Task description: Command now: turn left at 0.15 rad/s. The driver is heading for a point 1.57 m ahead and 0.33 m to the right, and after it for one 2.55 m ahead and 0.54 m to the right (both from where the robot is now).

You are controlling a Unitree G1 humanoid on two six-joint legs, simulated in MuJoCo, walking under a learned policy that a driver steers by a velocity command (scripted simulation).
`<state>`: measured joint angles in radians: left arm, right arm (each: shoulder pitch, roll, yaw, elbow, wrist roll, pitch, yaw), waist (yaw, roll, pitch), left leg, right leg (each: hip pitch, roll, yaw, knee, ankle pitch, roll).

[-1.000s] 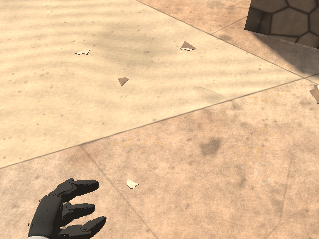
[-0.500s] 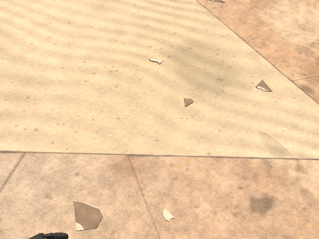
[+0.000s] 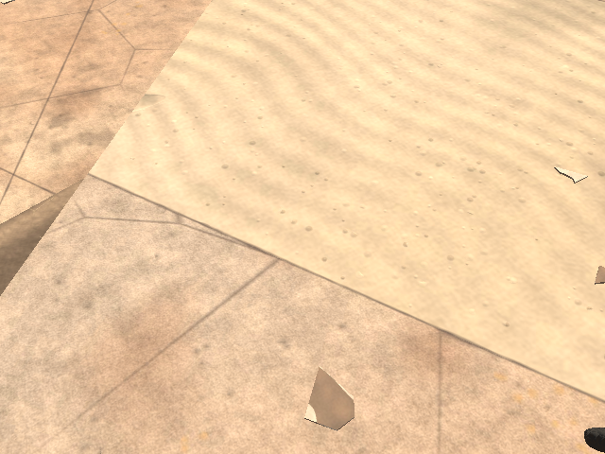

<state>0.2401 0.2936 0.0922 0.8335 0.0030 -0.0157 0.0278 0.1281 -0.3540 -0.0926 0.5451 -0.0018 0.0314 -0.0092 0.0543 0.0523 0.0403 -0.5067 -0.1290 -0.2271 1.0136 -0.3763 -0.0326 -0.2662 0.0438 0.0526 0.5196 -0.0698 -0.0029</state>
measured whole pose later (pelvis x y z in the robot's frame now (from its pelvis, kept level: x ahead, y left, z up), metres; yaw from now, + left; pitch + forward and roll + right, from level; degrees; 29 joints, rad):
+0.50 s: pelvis +0.01 -0.02 -0.01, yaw -19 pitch +1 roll +3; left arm 0.19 0.32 0.11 0.67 -0.02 0.05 -0.04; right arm 0.09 -0.27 -0.11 0.68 0.03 -0.04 -0.02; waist 0.01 0.01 0.08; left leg -0.23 0.10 0.21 0.71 -0.37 -0.04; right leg -0.41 -0.04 -0.01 0.59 -0.02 -0.03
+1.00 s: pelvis +0.13 -0.04 -0.02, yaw -13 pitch +2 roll -3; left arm 0.20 0.31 0.09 0.73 -0.02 -0.05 0.00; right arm 0.32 -0.27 -0.06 0.78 0.04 -0.01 0.01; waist -0.04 -0.04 -0.07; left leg -0.41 0.13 0.10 0.75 -0.33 0.07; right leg -0.12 -0.04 -0.23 0.40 -0.32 0.01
